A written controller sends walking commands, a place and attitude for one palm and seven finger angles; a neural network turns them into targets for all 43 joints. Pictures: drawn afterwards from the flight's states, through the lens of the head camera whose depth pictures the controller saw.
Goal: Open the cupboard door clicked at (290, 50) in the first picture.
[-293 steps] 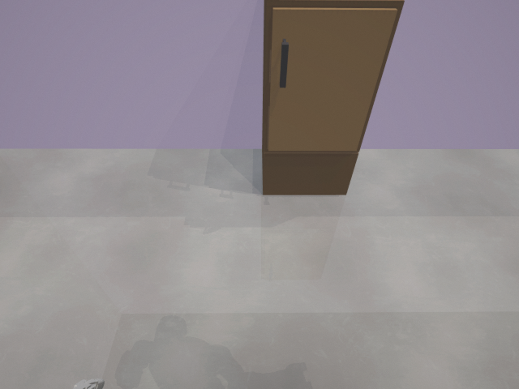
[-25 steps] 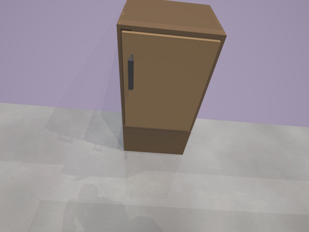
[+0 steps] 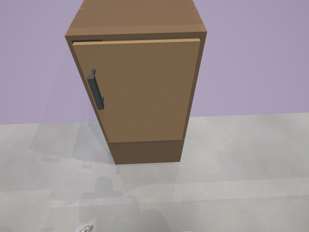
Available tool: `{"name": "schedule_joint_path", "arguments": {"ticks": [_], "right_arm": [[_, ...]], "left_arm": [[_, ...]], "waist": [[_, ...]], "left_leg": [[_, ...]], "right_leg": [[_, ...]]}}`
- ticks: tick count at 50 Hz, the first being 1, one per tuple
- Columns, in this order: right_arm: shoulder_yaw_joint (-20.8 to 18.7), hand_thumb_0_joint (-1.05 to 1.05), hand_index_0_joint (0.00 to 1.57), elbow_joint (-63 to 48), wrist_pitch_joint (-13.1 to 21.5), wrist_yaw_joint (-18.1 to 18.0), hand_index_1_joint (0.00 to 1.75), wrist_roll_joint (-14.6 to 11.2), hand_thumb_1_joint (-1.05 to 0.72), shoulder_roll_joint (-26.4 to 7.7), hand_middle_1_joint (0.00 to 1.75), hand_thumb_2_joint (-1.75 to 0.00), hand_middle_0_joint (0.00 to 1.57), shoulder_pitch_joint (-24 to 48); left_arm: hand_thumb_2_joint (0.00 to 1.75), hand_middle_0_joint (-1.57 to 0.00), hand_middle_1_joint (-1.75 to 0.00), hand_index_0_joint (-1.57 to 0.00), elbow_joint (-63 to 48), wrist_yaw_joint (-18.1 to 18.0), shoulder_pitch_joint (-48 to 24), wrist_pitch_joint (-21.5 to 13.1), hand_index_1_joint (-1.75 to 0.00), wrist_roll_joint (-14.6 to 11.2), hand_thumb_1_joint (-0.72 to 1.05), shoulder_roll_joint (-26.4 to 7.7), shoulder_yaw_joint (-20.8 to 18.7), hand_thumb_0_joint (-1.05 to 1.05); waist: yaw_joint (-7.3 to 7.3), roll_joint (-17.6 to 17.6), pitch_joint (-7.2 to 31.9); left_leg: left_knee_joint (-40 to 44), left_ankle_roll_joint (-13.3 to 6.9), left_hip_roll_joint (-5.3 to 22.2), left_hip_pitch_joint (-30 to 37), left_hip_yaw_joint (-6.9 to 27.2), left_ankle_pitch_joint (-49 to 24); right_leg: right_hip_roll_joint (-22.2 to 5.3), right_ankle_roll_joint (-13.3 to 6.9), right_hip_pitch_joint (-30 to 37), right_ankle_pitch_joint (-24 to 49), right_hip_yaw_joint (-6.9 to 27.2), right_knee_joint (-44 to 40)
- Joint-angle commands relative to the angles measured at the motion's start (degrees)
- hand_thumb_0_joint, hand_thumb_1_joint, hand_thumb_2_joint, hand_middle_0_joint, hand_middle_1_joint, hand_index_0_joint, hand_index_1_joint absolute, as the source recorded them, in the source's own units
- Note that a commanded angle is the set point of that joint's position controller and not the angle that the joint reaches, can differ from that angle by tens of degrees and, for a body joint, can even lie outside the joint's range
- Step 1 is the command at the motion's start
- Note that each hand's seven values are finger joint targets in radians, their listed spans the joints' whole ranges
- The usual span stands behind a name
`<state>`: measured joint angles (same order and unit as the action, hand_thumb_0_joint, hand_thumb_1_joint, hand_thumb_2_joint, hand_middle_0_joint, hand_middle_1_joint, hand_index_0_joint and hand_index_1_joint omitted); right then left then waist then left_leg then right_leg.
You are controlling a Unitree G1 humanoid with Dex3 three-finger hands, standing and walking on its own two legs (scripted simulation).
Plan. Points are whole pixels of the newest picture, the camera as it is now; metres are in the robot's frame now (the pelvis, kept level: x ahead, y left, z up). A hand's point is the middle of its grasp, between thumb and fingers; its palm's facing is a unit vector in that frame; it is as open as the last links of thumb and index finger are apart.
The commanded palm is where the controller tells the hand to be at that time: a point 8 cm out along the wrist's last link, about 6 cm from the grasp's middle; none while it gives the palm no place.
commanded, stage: come to a stop and stand still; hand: left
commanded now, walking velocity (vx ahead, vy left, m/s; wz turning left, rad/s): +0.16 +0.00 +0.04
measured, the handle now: (97, 89) +0.60 +0.23 -0.01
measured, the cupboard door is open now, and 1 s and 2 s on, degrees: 0 0 0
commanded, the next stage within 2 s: none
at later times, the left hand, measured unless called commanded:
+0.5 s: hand out of the picture +0.07 +0.18 -0.17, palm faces +0.04 -0.97 -0.23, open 7.4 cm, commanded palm none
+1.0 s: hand out of the picture +0.04 +0.14 -0.16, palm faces +0.04 -0.98 -0.20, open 7.3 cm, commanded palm none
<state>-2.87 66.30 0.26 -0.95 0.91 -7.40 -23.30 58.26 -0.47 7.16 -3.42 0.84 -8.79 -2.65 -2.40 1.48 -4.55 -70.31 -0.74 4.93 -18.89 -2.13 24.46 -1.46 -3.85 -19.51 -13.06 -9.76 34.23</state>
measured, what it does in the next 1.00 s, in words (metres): steps on the spot: left foot, then right foot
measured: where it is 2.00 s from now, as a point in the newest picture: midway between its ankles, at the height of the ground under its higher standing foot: outside the picture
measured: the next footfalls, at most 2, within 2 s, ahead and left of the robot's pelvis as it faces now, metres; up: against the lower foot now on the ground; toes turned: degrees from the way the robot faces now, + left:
left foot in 0.26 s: +0.17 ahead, +0.14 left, +0.00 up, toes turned +4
right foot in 0.56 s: +0.07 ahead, -0.12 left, +0.00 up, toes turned -7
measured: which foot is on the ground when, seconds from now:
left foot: up 0.00-0.24, down 0.26-0.56, up 0.58-0.82, down 0.84-1.00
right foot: down 0.00-0.32, up 0.34-0.54, down 0.56-1.00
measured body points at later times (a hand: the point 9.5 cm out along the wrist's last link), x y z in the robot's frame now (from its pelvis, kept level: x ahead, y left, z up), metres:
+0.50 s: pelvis +0.06 +0.00 +0.01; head +0.09 -0.01 +0.45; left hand +0.07 +0.23 -0.15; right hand +0.16 -0.22 -0.15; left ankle +0.13 +0.13 -0.72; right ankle +0.03 -0.11 -0.70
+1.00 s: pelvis +0.00 -0.04 +0.02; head +0.00 -0.03 +0.47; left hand +0.03 +0.20 -0.14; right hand -0.01 -0.26 -0.15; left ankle -0.01 +0.11 -0.72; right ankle +0.03 -0.12 -0.72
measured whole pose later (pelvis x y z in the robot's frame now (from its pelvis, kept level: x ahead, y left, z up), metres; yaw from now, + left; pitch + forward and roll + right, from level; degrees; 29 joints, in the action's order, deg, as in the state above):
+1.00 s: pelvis +0.00 -0.04 +0.02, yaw -1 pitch -2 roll +0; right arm -0.6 66.4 -1.2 -1.9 0.9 -7.8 -16.1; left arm 63.5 -1.7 12.4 0.7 0.3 -9.8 -1.3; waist 1.0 -0.7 -2.0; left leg -23.8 2.2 2.6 -7.0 -1.4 14.3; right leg 0.7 -3.1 -11.6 -10.7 -6.2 24.3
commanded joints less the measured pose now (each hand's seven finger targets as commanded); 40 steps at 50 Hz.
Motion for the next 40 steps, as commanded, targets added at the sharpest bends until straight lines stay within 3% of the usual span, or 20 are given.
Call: {"name": "schedule_joint_path", "arguments": {"ticks": [1,4,7,9,11,13,16,18,20,23,25,26,27,28,29,30,32,34,37,40], "right_arm": [[-0.01,0.0,0.2,-3.97,0.18,0.27,0.3,0.62,-0.9,-1.07,0.3,-0.9,0.2,-3.46],[0.51,0.0,0.2,-4.98,-0.16,0.43,0.3,0.45,-0.9,-0.16,0.3,-0.9,0.2,-1.75],[1.47,0.0,0.2,-5.68,0.23,-0.01,0.3,-0.11,-0.9,-0.42,0.3,-0.9,0.2,2.23],[1.44,0.0,0.2,-5.55,0.03,-0.3,0.3,-0.36,-0.9,-1.69,0.3,-0.9,0.2,4.08],[0.88,0.0,0.2,-5.69,-0.03,-0.51,0.3,-0.52,-0.9,-4.1,0.3,-0.9,0.2,4.26],[0.11,0.0,0.2,-7.33,0.12,-0.8,0.3,-0.14,-0.9,-8.63,0.3,-0.9,0.2,6.44],[-0.33,0.0,0.2,-8.83,-0.5,-1.55,0.3,-0.29,-0.9,-10.12,0.3,-0.9,0.2,10.56],[-0.91,0.0,0.2,-9.66,-0.63,-1.82,0.3,0.05,-0.9,-10.96,0.3,-0.9,0.2,12.07],[-1.63,0.0,0.2,-10.37,-0.99,-1.82,0.3,0.24,-0.9,-11.86,0.3,-0.9,0.2,12.78],[-2.29,0.0,0.2,-11.0,-1.25,-1.44,0.3,0.32,-0.9,-12.09,0.3,-0.9,0.2,13.48],[-2.31,0.0,0.2,-10.98,-1.42,-1.06,0.3,0.06,-0.9,-11.49,0.3,-0.9,0.2,14.38],[-2.29,0.0,0.2,-11.21,-1.5,-0.85,0.3,-0.31,-0.9,-10.55,0.3,-0.9,0.2,14.75],[-1.96,0.0,0.2,-11.6,-1.59,-0.46,0.3,-0.73,-0.9,-7.66,0.3,-0.9,0.2,14.61],[-1.25,0.0,0.2,-12.62,-1.9,0.15,0.3,-0.87,-0.9,-4.72,0.3,-0.9,0.2,14.98],[-1.28,0.0,0.2,-12.88,-2.89,0.05,0.3,-0.43,-0.9,-5.26,0.3,-0.9,0.2,17.92],[-1.35,0.0,0.2,-12.2,-3.25,-0.02,0.3,-0.38,-0.9,-5.16,0.3,-0.9,0.2,18.08],[-1.04,0.0,0.2,-9.65,-3.07,-0.05,0.3,-0.47,-0.9,-4.54,0.3,-0.9,0.2,14.19],[-0.64,0.0,0.2,-8.37,-2.48,-0.08,0.3,-0.54,-0.9,-4.22,0.3,-0.9,0.2,12.87],[-0.06,0.0,0.2,-7.43,-1.76,-0.48,0.3,-0.76,-0.9,-4.15,0.3,-0.9,0.2,11.9],[0.79,0.0,0.2,-4.61,-0.8,-1.01,0.3,-0.53,-0.9,-3.81,0.3,-0.9,0.2,7.11]], "left_arm": [[0.9,-0.2,-0.3,-0.2,0.44,-0.91,6.44,-0.33,-0.3,0.3,0.9,-4.9,-0.2,0.0],[0.9,-0.2,-0.3,-0.2,0.1,-0.95,6.41,-0.19,-0.3,0.39,0.9,-4.85,-0.26,0.0],[0.9,-0.2,-0.3,-0.2,0.96,-1.11,7.66,0.45,-0.3,0.47,0.9,-5.48,0.16,0.0],[0.9,-0.2,-0.3,-0.2,1.52,-1.46,8.24,1.23,-0.3,0.04,0.9,-6.59,-0.07,0.0],[0.9,-0.2,-0.3,-0.2,1.72,-1.75,8.42,2.13,-0.3,-0.31,0.9,-6.76,-0.06,0.0],[0.9,-0.2,-0.3,-0.2,0.84,-2.11,11.71,3.35,-0.3,-0.29,0.9,-4.98,0.1,0.0],[0.9,-0.2,-0.3,-0.2,0.69,-1.93,12.47,4.57,-0.3,-0.46,0.9,-5.32,0.17,0.0],[0.9,-0.2,-0.3,-0.2,0.39,-1.75,12.82,5.02,-0.3,-0.26,0.9,-5.28,-0.09,0.0],[0.9,-0.2,-0.3,-0.2,-0.15,-1.73,12.92,5.05,-0.3,-0.09,0.9,-4.71,-0.44,0.0],[0.9,-0.2,-0.3,-0.2,-0.84,-1.6,13.03,4.75,-0.3,-0.02,0.9,-3.65,-0.49,0.0],[0.9,-0.2,-0.3,-0.2,-0.15,-1.57,15.28,4.42,-0.3,0.07,0.9,-3.36,-0.45,0.0],[0.9,-0.2,-0.3,-0.2,0.12,-1.65,16.94,4.15,-0.3,0.29,0.9,-4.08,-0.47,0.0],[0.9,-0.2,-0.3,-0.2,-0.2,-1.85,16.1,3.63,-0.3,0.77,0.9,-7.39,-0.65,0.0],[0.9,-0.2,-0.3,-0.2,-1.18,-1.8,12.71,3.5,-0.3,0.81,0.9,-10.76,-0.92,0.0],[0.9,-0.2,-0.3,-0.2,-1.89,-1.73,11.42,3.34,-0.3,0.78,0.9,-10.93,-1.16,0.0],[0.9,-0.2,-0.3,-0.2,-1.84,-1.77,9.49,3.45,-0.3,0.88,0.9,-9.77,-0.75,0.0],[0.9,-0.2,-0.3,-0.2,-1.86,-1.88,6.59,3.3,-0.3,0.73,0.9,-8.4,-0.41,0.0],[0.9,-0.2,-0.3,-0.2,-1.49,-1.76,7.42,3.0,-0.3,0.7,0.9,-8.35,-0.37,0.0],[0.9,-0.2,-0.3,-0.2,0.15,-1.78,9.97,2.72,-0.3,0.44,0.9,-8.5,-0.29,0.0],[0.9,-0.2,-0.3,-0.2,1.58,-1.94,8.61,2.79,-0.3,-0.35,0.9,-7.81,-0.07,0.0]], "waist": [[-0.03,-7.3,1.86],[-0.15,-6.61,2.06],[1.49,-6.6,3.82],[1.8,-6.66,4.8],[1.06,-5.71,4.51],[2.86,3.42,3.3],[3.27,12.61,4.05],[3.19,11.14,5.57],[2.76,8.53,8.37],[2.48,6.95,10.22],[3.56,5.91,10.74],[4.39,2.73,10.21],[3.79,-6.42,8.46],[2.6,-14.14,4.92],[4.38,-16.76,2.83],[3.59,-13.84,0.48],[1.57,-8.87,0.51],[2.25,-9.25,1.81],[3.45,-9.24,4.04],[1.95,-6.2,4.98]], "left_leg": [[5.76,0.97,2.91,-5.08,0.65,-4.97],[16.46,1.9,1.96,-3.1,-1.1,-6.4],[28.58,2.73,0.13,0.17,-1.22,-7.2],[35.47,2.83,-0.78,3.6,-1.02,-11.51],[44.38,2.39,0.26,10.09,0.06,-23.13],[45.62,-1.84,8.21,11.21,5.7,-43.59],[51.61,-7.24,12.68,7.33,10.15,-44.33],[51.57,-9.89,14.55,9.59,10.78,-46.74],[48.85,-11.12,14.91,13.17,9.91,-50.79],[47.38,-10.03,13.48,13.11,7.51,-48.06],[45.72,-7.52,10.67,9.17,5.87,-37.93],[42.76,-5.11,8.16,6.26,4.8,-29.44],[37.86,-1.43,2.65,1.5,1.71,-17.79],[35.47,1.5,-2.64,-1.99,-1.89,-3.82],[28.19,1.52,-2.5,-0.5,0.57,2.98],[23.24,1.08,-2.5,-0.66,2.69,3.26],[19.88,0.94,-2.37,-0.68,2.53,0.62],[21.9,1.33,-2.74,-0.98,1.67,0.84],[31.84,1.89,-2.39,1.0,0.76,0.09],[47.97,1.27,-1.39,10.51,1.86,-12.34]], "right_leg": [[-14.62,-5.13,-0.92,6.83,11.92,-22.83],[-13.13,-5.96,-1.16,10.56,10.16,-22.93],[-12.37,-5.86,4.48,25.48,9.94,-18.06],[-11.48,-4.57,6.77,28.61,9.16,-14.67],[-10.14,-1.78,4.37,23.24,8.71,-10.27],[-4.91,2.49,1.99,8.65,6.82,-6.51],[-1.77,4.45,4.29,-9.97,5.25,3.57],[-1.57,4.45,0.59,-17.72,7.37,12.21],[-1.26,4.61,-2.19,-18.45,8.38,15.77],[-1.22,4.93,-0.47,-16.07,7.31,11.51],[-0.93,5.03,5.71,-7.63,6.19,0.97],[-1.65,5.0,9.02,-0.23,7.19,-8.09],[-7.62,3.19,9.91,6.18,16.06,-14.79],[-15.99,-1.12,6.27,8.82,22.42,-17.58],[-18.0,-4.51,-0.59,6.59,24.81,-20.37],[-17.39,-6.04,-3.0,5.71,24.39,-20.63],[-14.64,-6.27,-0.73,11.56,19.82,-18.31],[-12.82,-5.74,3.94,18.21,16.71,-16.11],[-12.7,-6.22,10.51,22.98,16.4,-14.4],[-10.68,-2.55,8.11,16.73,15.95,-12.74]]}}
